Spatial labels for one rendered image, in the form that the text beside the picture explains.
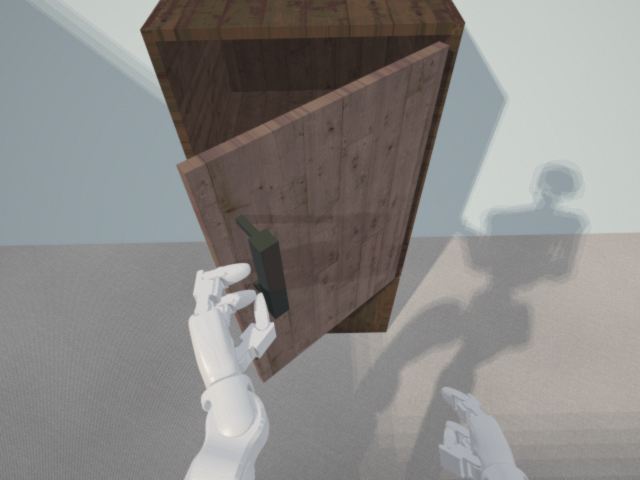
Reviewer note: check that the handle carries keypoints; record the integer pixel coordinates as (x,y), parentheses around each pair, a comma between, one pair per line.
(268,264)

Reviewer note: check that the left robot hand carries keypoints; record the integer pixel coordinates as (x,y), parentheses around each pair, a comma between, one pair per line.
(213,345)

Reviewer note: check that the robot left forearm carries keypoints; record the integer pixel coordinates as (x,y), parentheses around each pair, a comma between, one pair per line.
(237,428)

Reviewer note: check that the right robot hand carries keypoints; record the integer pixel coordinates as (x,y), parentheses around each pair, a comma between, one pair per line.
(467,453)

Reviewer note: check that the cupboard door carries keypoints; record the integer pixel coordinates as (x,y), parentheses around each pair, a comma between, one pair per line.
(333,181)

